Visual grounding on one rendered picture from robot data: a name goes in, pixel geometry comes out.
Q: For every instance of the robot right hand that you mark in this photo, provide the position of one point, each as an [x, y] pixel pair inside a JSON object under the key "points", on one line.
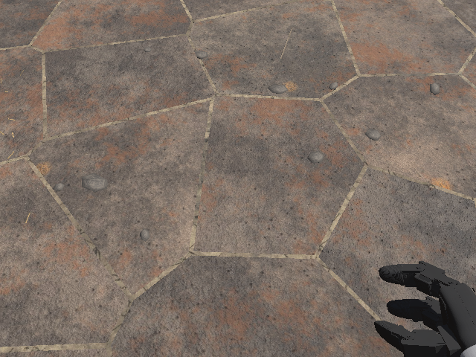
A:
{"points": [[453, 317]]}

